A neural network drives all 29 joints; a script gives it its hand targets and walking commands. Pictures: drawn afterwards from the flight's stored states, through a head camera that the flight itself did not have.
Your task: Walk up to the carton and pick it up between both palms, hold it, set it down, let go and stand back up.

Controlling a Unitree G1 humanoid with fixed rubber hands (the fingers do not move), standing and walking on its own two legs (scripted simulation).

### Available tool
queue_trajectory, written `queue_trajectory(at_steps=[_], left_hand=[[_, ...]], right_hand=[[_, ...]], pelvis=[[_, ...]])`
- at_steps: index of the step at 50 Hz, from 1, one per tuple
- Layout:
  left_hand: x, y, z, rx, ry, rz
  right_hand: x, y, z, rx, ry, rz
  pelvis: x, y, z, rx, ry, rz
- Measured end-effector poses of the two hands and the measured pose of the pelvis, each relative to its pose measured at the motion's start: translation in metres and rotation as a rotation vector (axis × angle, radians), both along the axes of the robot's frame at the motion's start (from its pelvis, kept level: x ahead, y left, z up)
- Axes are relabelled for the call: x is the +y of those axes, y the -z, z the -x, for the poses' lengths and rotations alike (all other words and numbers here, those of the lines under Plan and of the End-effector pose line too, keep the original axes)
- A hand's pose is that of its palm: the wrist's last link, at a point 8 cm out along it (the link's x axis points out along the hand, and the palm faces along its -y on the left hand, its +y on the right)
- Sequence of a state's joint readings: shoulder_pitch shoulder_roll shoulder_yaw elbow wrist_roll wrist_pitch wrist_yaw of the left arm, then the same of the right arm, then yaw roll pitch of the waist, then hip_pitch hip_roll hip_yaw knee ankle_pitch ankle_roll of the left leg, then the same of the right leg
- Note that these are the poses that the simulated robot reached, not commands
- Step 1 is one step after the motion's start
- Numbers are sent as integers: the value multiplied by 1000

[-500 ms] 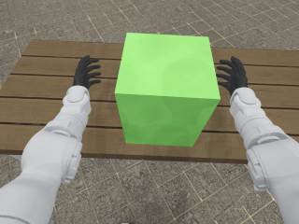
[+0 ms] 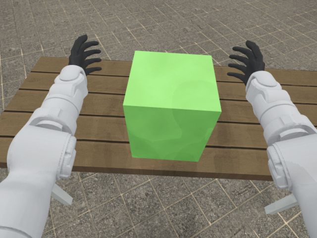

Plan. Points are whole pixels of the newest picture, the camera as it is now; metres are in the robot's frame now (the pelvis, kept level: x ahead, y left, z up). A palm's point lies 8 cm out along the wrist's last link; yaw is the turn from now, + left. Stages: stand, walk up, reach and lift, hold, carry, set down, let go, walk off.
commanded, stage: set down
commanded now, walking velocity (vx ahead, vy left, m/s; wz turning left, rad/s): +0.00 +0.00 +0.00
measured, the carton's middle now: (168, 110) +0.47 +0.04 +0.03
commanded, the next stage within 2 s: none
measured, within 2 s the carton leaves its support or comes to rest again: neither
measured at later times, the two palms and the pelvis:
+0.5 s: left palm (77, 89) +0.41 +0.26 +0.14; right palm (252, 98) +0.44 -0.15 +0.14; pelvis +0.01 +0.00 +0.01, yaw +0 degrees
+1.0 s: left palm (73, 122) +0.34 +0.26 +0.10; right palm (256, 135) +0.37 -0.17 +0.10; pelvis +0.00 +0.00 +0.01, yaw +0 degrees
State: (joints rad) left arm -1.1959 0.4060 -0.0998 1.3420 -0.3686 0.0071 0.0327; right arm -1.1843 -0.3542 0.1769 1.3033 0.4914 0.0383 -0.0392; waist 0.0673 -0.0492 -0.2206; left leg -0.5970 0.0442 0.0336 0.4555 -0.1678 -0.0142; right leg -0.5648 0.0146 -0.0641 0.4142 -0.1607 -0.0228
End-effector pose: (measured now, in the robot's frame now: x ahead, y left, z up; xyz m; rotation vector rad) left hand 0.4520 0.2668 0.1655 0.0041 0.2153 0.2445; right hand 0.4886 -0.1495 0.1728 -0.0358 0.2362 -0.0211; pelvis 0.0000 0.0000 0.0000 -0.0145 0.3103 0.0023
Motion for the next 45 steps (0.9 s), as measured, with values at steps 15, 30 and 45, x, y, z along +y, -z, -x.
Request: queue_trajectory(at_steps=[15, 30, 45], left_hand=[[-7, -5, 6, 30, 41, 3], [-1, 38, 61, 65, 20, 38], [-8, 53, 96, 41, 36, 43]], right_hand=[[-3, -5, 8, 16, -4, -7], [-8, 48, 64, 28, -4, -38], [-15, 63, 105, 10, 2, -46]], pelvis=[[0, -8, -7, -99, 4, 0], [-1, -11, -1, -206, 2, -4], [1, -12, 1, -277, 1, -10]])
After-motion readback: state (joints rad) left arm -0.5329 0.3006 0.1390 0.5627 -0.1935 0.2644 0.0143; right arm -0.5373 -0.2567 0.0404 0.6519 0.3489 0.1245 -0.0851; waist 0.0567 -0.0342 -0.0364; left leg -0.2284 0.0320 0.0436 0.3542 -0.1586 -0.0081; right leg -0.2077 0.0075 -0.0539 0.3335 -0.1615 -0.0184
